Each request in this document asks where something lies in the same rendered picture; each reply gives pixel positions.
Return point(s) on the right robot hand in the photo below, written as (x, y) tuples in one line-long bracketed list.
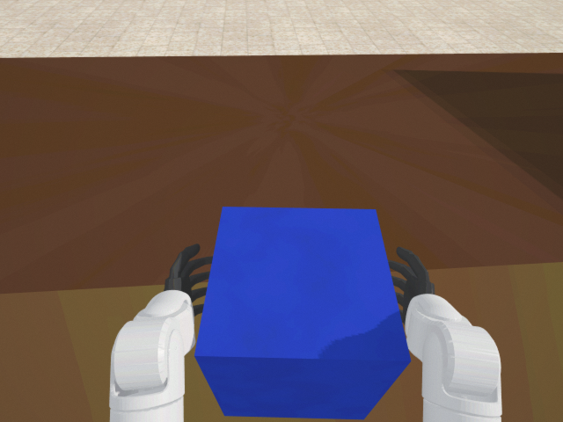
[(417, 282)]

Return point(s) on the robot right forearm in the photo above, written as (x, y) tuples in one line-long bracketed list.
[(461, 365)]

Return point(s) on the carton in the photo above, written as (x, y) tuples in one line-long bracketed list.
[(300, 318)]

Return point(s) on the robot left forearm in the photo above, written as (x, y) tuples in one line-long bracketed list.
[(147, 379)]

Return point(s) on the left robot hand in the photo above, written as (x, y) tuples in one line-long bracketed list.
[(179, 278)]

